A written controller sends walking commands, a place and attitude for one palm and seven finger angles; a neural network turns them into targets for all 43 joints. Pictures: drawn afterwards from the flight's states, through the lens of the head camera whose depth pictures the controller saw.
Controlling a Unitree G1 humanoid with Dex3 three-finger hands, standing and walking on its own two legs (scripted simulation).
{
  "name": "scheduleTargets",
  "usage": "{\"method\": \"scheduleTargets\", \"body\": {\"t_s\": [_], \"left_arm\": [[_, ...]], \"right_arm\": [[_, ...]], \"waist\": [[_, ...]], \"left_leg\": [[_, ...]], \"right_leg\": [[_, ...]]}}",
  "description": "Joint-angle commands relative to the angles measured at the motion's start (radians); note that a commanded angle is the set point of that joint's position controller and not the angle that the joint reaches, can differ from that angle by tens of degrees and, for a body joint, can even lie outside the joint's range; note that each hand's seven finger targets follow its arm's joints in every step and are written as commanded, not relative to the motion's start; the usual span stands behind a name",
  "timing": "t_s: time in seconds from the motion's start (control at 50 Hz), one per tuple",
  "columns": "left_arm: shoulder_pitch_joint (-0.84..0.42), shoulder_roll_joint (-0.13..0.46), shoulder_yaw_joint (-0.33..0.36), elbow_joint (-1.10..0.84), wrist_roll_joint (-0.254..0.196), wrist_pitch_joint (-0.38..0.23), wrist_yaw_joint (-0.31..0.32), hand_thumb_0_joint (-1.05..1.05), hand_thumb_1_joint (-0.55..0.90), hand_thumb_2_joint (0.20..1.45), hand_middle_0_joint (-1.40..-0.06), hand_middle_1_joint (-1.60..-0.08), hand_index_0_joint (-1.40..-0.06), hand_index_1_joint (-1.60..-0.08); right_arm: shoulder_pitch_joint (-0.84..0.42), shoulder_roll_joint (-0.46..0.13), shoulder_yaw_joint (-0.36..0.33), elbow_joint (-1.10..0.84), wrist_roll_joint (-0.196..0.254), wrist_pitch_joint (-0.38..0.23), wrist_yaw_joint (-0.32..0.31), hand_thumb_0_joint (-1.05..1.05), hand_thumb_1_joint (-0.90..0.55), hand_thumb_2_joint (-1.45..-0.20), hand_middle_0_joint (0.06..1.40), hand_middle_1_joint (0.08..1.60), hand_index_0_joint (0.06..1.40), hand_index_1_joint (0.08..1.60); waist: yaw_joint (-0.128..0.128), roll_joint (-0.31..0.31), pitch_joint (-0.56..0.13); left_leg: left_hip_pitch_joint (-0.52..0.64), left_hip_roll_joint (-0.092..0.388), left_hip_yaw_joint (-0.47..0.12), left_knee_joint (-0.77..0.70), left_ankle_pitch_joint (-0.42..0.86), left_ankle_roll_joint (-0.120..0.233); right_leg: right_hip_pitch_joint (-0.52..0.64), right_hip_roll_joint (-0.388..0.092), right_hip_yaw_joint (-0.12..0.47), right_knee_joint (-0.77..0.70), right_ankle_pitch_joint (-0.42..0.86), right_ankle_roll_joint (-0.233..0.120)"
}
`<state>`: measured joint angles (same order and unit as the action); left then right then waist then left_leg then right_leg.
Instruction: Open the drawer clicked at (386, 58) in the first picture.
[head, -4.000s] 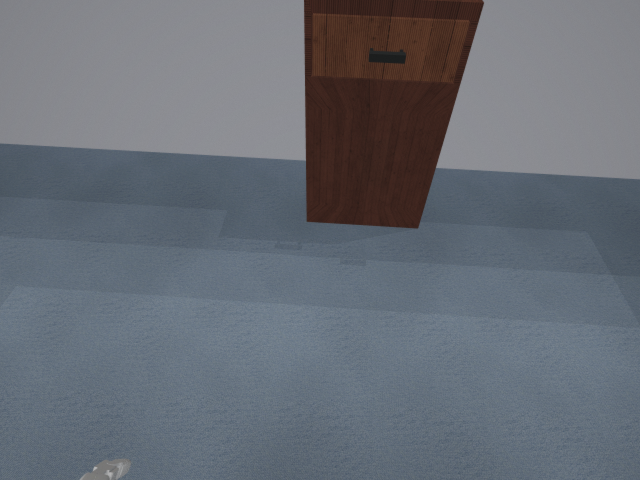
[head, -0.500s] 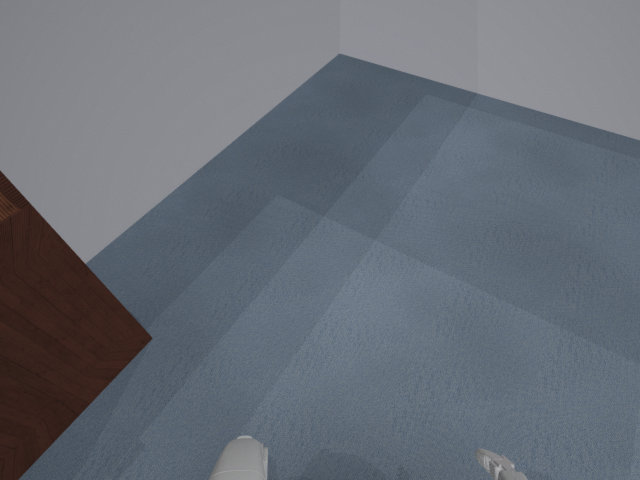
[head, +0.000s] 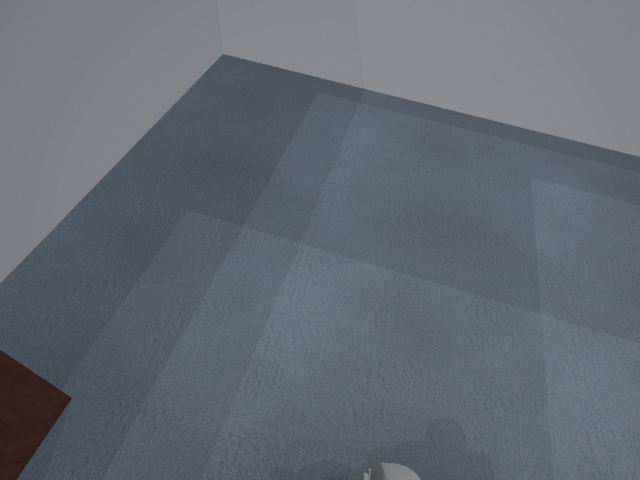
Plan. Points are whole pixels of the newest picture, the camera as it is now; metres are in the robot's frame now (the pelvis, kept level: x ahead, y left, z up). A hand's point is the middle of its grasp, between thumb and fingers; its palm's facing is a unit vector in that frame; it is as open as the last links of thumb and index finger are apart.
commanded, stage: walk to a spot facing it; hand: left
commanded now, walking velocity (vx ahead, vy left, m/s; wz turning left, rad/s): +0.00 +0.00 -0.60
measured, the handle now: out of the picture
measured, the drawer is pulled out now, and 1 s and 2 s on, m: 0.00 0.00 0.00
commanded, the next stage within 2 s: turn to face it in 1.14 s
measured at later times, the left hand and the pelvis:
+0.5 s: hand out of the picture +0.14 +0.10 -0.14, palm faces -0.26 -0.93 -0.26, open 7.3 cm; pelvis +0.00 -0.07 +0.00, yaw -17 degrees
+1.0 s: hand (242, 396) +0.25 +0.13 -0.18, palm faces -0.46 -0.87 -0.19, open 7.3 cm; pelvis +0.13 -0.04 +0.00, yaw -34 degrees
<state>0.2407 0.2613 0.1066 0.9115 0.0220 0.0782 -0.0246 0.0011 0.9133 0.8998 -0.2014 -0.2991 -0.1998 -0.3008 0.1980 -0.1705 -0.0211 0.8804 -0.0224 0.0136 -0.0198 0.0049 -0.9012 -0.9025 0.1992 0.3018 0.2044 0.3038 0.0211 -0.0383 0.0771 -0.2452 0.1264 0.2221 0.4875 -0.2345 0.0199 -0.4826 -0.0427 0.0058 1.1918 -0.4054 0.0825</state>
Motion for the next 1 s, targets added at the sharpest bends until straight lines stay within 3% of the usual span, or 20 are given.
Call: {"method": "scheduleTargets", "body": {"t_s": [0.0,0.08,0.12,0.16,0.18,0.2,0.22,0.24,0.26,0.32,0.6,0.66,0.7,0.72,0.74,0.76,0.78,0.8,0.88,0.98], "left_arm": [[-0.05,0.018,0.005,-0.094,-0.002,-0.013,-0.007,0.0,0.9,0.9,-0.2,-0.3,-0.2,-0.3],[-0.098,0.005,-0.006,-0.105,-0.001,-0.025,-0.006,0.0,0.9,0.9,-0.2,-0.3,-0.2,-0.3],[-0.082,0.001,-0.01,-0.106,-0.003,-0.035,-0.002,0.0,0.9,0.9,-0.2,-0.3,-0.2,-0.3],[-0.011,0.025,-0.006,-0.086,-0.004,-0.048,0.004,0.0,0.9,0.9,-0.2,-0.3,-0.2,-0.3],[0.04,0.089,0.005,-0.072,0.002,-0.061,0.013,0.0,0.9,0.9,-0.2,-0.3,-0.2,-0.3],[0.077,0.218,0.027,-0.062,0.014,-0.074,0.029,0.0,0.9,0.9,-0.2,-0.3,-0.2,-0.3],[0.112,0.262,0.035,-0.056,-0.003,-0.064,0.041,0.0,0.9,0.9,-0.2,-0.3,-0.2,-0.3],[0.083,0.229,0.027,-0.059,-0.007,-0.061,0.044,0.0,0.9,0.9,-0.2,-0.3,-0.2,-0.3],[0.026,0.197,0.029,-0.068,-0.008,-0.065,0.047,0.0,0.9,0.9,-0.2,-0.3,-0.2,-0.3],[-0.044,0.115,0.0,-0.078,-0.013,-0.079,0.041,0.0,0.9,0.9,-0.2,-0.3,-0.2,-0.3],[0.12,0.116,-0.002,0.007,0.003,-0.124,0.032,0.0,0.9,0.9,-0.2,-0.3,-0.2,-0.3],[0.102,0.124,0.0,0.014,0.002,-0.12,0.033,0.0,0.9,0.9,-0.2,-0.3,-0.2,-0.3],[0.053,0.122,0.004,0.01,-0.004,-0.113,0.032,0.0,0.9,0.9,-0.2,-0.3,-0.2,-0.3],[0.042,0.086,0.0,0.003,-0.01,-0.11,0.027,0.0,0.9,0.9,-0.2,-0.3,-0.2,-0.3],[0.065,0.025,-0.01,-0.009,-0.022,-0.105,0.016,0.0,0.9,0.9,-0.2,-0.3,-0.2,-0.3],[0.074,0.011,-0.013,-0.025,-0.017,-0.107,0.012,0.0,0.9,0.9,-0.2,-0.3,-0.2,-0.3],[0.05,0.042,-0.006,-0.029,-0.005,-0.099,0.01,0.0,0.9,0.9,-0.2,-0.3,-0.2,-0.3],[0.062,0.047,0.001,0.001,0.004,-0.088,0.007,0.0,0.9,0.9,-0.2,-0.3,-0.2,-0.3],[0.094,0.006,0.003,0.028,0.003,-0.059,-0.013,0.0,0.9,0.9,-0.2,-0.3,-0.2,-0.3],[0.045,-0.013,0.001,-0.001,0.0,-0.033,-0.006,0.0,0.9,0.9,-0.2,-0.3,-0.2,-0.3]], "right_arm": [[0.063,-0.197,-0.071,-0.038,-0.001,-0.023,-0.009,0.0,-0.9,-0.9,0.2,0.3,0.2,0.3],[0.094,-0.218,-0.088,-0.008,-0.006,-0.019,0.0,0.0,-0.9,-0.9,0.2,0.3,0.2,0.3],[0.09,-0.233,-0.095,-0.001,-0.008,-0.018,0.004,0.0,-0.9,-0.9,0.2,0.3,0.2,0.3],[0.081,-0.235,-0.096,-0.001,-0.001,-0.014,0.009,0.0,-0.9,-0.9,0.2,0.3,0.2,0.3],[0.101,-0.2,-0.091,-0.004,0.006,-0.01,0.016,0.0,-0.9,-0.9,0.2,0.3,0.2,0.3],[0.078,-0.109,-0.063,-0.048,0.007,-0.002,0.02,0.0,-0.9,-0.9,0.2,0.3,0.2,0.3],[0.011,-0.127,-0.058,-0.078,0.005,0.012,0.011,0.0,-0.9,-0.9,0.2,0.3,0.2,0.3],[0.026,-0.13,-0.061,-0.074,0.007,0.019,0.009,0.0,-0.9,-0.9,0.2,0.3,0.2,0.3],[0.009,-0.131,-0.059,-0.066,0.002,0.023,0.009,0.0,-0.9,-0.9,0.2,0.3,0.2,0.3],[0.025,-0.164,-0.071,-0.026,-0.013,0.018,0.021,0.0,-0.9,-0.9,0.2,0.3,0.2,0.3],[-0.136,-0.128,-0.059,-0.075,-0.002,-0.033,0.032,0.0,-0.9,-0.9,0.2,0.3,0.2,0.3],[-0.123,-0.121,-0.052,-0.078,0.007,-0.047,0.026,0.0,-0.9,-0.9,0.2,0.3,0.2,0.3],[-0.001,-0.13,-0.054,-0.039,0.01,-0.057,0.015,0.0,-0.9,-0.9,0.2,0.3,0.2,0.3],[0.101,-0.176,-0.062,-0.001,0.008,-0.064,0.001,0.0,-0.9,-0.9,0.2,0.3,0.2,0.3],[0.202,-0.285,-0.084,0.023,-0.005,-0.07,-0.007,0.0,-0.9,-0.9,0.2,0.3,0.2,0.3],[0.24,-0.33,-0.087,0.017,-0.004,-0.06,-0.004,0.0,-0.9,-0.9,0.2,0.3,0.2,0.3],[0.174,-0.301,-0.081,-0.012,0.0,-0.047,0.0,0.0,-0.9,-0.9,0.2,0.3,0.2,0.3],[0.096,-0.22,-0.059,-0.019,-0.003,-0.052,-0.003,0.0,-0.9,-0.9,0.2,0.3,0.2,0.3],[0.031,-0.151,-0.035,-0.018,0.005,-0.062,-0.015,0.0,-0.9,-0.9,0.2,0.3,0.2,0.3],[0.089,-0.144,-0.044,0.019,0.008,-0.059,-0.018,0.0,-0.9,-0.9,0.2,0.3,0.2,0.3]], "waist": [[-0.049,0.241,-0.087],[-0.075,0.252,-0.1],[-0.065,0.272,-0.124],[-0.022,0.225,-0.163],[0.008,0.076,-0.188],[0.036,-0.278,-0.147],[0.069,-0.253,-0.162],[0.038,-0.153,-0.141],[0.023,-0.211,-0.115],[-0.017,-0.13,-0.067],[0.035,-0.086,-0.028],[0.019,-0.101,-0.027],[-0.045,-0.08,-0.046],[-0.084,0.006,-0.09],[-0.121,0.27,-0.164],[-0.111,0.372,-0.163],[-0.098,0.251,-0.071],[-0.06,0.214,-0.028],[-0.005,0.192,-0.015],[-0.011,0.183,-0.048]], "left_leg": [[0.146,0.247,-0.147,-0.197,0.189,0.101],[0.143,0.275,-0.102,-0.149,0.25,0.101],[0.144,0.292,-0.078,-0.096,0.305,0.09],[0.09,0.268,-0.008,0.036,0.285,0.025],[-0.039,0.224,0.031,0.194,0.155,-0.043],[-0.345,0.071,0.044,0.434,-0.348,-0.107],[-0.382,0.032,-0.106,0.599,-0.417,-0.106],[-0.387,0.044,-0.166,0.665,-0.344,-0.098],[-0.435,0.044,-0.187,0.68,-0.282,-0.102],[-0.389,0.042,-0.182,0.66,-0.087,-0.124],[-0.361,-0.031,-0.191,0.333,-0.118,-0.111],[-0.199,-0.067,-0.176,0.179,-0.124,-0.093],[0.047,-0.088,-0.154,-0.003,0.001,-0.087],[0.25,-0.046,-0.18,-0.08,0.023,-0.075],[0.415,0.21,-0.47,-0.163,-0.104,-0.013],[0.36,0.398,-0.655,-0.256,-0.168,0.067],[0.212,0.405,-0.626,-0.28,-0.24,0.103],[0.107,0.335,-0.529,-0.305,-0.222,0.068],[0.047,0.213,-0.205,-0.251,0.191,0.035],[0.141,0.22,-0.094,-0.19,0.455,0.076]], "right_leg": [[-0.059,-0.031,-0.053,-0.139,-0.02,0.004],[0.036,-0.017,-0.103,-0.343,-0.057,-0.016],[0.092,-0.008,-0.107,-0.451,-0.048,-0.034],[0.251,0.01,-0.123,-0.659,0.126,-0.057],[0.414,-0.056,-0.033,-0.801,0.261,-0.088],[0.51,-0.318,0.336,-0.896,0.525,-0.181],[0.433,-0.396,0.405,-0.866,0.688,-0.268],[0.396,-0.357,0.316,-0.87,0.528,-0.285],[0.397,-0.288,0.318,-0.9,0.416,-0.252],[0.341,-0.179,0.207,-0.917,0.288,-0.204],[0.429,-0.188,0.375,-0.935,0.251,-0.281],[0.352,-0.169,0.378,-0.877,0.365,-0.263],[0.221,-0.105,0.33,-0.78,0.325,-0.21],[0.107,-0.025,0.271,-0.648,0.282,-0.172],[-0.077,0.105,0.141,-0.384,0.004,-0.116],[-0.167,0.102,0.037,-0.143,-0.204,-0.08],[-0.155,0.029,0.049,-0.059,-0.178,-0.077],[-0.131,0.01,0.048,-0.02,-0.1,-0.067],[-0.078,-0.023,-0.006,0.032,0.079,-0.037],[-0.124,-0.037,-0.032,-0.022,0.118,-0.01]]}}
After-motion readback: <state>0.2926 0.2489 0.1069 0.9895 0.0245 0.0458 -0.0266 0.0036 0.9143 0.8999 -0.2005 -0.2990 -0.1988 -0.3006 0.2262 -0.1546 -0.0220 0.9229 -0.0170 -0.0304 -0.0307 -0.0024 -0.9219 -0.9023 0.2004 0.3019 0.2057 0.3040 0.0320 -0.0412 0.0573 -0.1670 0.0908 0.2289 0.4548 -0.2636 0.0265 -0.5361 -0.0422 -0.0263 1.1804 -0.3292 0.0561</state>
